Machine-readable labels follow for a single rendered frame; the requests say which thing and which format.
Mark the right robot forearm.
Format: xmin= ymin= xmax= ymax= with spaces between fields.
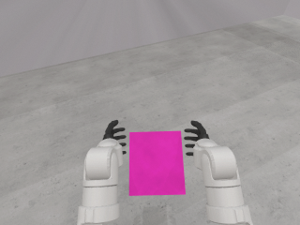
xmin=193 ymin=138 xmax=253 ymax=225

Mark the right robot hand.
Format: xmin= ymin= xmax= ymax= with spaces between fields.
xmin=184 ymin=120 xmax=209 ymax=156

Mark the left robot hand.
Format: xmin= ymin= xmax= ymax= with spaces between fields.
xmin=102 ymin=120 xmax=127 ymax=155

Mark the left robot forearm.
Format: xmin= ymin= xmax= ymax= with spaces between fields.
xmin=77 ymin=138 xmax=124 ymax=225

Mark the carton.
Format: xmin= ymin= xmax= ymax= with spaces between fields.
xmin=128 ymin=130 xmax=186 ymax=196

